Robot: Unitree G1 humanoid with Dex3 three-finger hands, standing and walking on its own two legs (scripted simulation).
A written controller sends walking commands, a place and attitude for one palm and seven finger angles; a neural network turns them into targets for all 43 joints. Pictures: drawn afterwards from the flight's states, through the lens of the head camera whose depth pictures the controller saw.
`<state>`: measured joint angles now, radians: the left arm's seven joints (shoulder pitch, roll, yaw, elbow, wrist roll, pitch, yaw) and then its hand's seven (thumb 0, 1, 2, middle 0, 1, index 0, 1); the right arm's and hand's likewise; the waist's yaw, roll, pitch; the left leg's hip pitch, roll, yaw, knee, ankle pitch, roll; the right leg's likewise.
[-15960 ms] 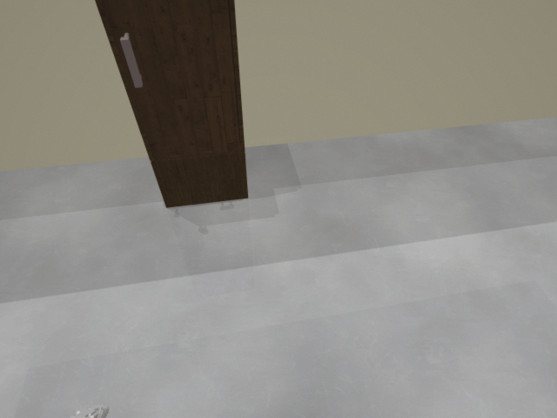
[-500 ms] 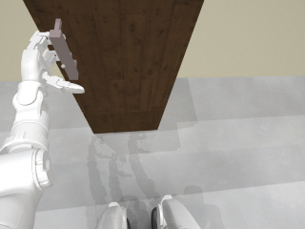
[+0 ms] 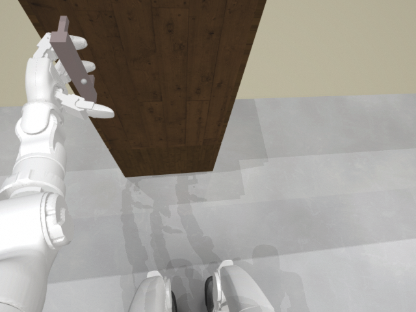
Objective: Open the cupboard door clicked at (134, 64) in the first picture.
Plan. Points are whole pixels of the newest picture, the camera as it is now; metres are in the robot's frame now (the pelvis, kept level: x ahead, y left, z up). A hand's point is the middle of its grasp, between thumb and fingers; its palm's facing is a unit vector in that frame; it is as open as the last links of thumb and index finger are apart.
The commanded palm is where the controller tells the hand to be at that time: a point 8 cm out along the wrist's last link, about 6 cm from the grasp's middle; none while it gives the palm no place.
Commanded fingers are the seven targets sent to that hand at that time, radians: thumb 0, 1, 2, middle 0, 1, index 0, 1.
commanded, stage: close the thumb around the handle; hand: left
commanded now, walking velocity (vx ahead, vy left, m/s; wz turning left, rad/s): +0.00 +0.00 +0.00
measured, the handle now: (78, 63) +0.57 +0.19 +0.06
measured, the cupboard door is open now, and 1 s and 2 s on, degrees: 0 0 46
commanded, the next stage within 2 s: pull the door open along its arc in 0.78 s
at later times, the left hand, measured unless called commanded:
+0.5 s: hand (71, 85) +0.51 +0.20 +0.07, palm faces +0.01 -1.00 -0.01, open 9.2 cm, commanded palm +0.50 +0.23 +0.06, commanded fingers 0.00 0.73 0.83 -0.39 -1.33 -0.39 -1.33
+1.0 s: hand (81, 88) +0.51 +0.18 +0.07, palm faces +0.00 -1.00 -0.01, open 6.8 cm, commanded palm +0.47 +0.22 +0.06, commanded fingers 0.00 0.90 0.90 -0.40 -1.35 -0.40 -1.35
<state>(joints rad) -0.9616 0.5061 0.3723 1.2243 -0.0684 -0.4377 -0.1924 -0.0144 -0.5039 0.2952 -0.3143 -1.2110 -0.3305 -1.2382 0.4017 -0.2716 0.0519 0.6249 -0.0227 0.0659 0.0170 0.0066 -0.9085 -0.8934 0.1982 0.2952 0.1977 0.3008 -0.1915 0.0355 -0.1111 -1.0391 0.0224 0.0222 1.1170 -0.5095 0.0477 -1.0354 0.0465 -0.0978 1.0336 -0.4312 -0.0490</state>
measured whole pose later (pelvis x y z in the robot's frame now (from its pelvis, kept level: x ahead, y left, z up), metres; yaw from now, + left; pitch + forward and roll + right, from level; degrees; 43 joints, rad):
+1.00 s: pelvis -0.01 +0.01 +0.00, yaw +0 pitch +24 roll -4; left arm -0.93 0.46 0.35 1.20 -0.08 -0.45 -0.18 -0.02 0.56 0.79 -0.31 -1.32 -0.32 -1.32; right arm 0.39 -0.26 0.05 0.62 -0.02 0.06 0.02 0.01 -0.91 -0.89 0.20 0.30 0.20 0.30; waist -0.18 0.04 -0.12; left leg -1.04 0.01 0.03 1.13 -0.51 0.07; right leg -1.03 0.04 -0.09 1.04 -0.43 -0.03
